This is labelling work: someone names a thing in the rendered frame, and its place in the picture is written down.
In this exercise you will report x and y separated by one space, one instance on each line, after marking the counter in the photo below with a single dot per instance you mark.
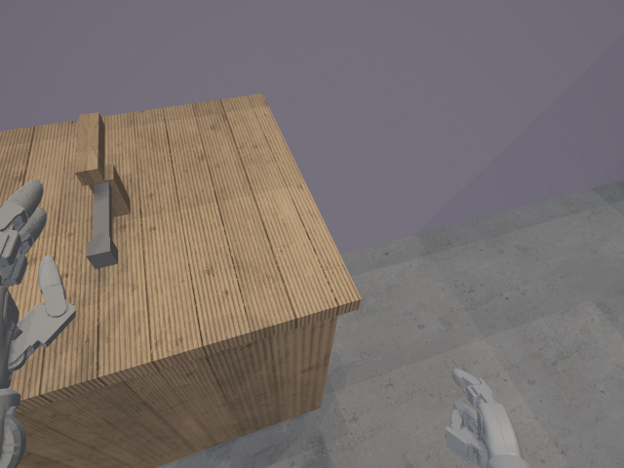
219 318

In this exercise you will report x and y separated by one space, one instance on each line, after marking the right robot hand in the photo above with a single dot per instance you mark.
490 430

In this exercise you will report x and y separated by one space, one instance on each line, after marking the left robot hand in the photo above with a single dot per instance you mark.
21 223

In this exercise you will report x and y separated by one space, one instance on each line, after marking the robot left forearm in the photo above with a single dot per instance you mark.
12 434

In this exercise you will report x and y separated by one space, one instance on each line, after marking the tap lever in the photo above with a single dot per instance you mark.
102 252

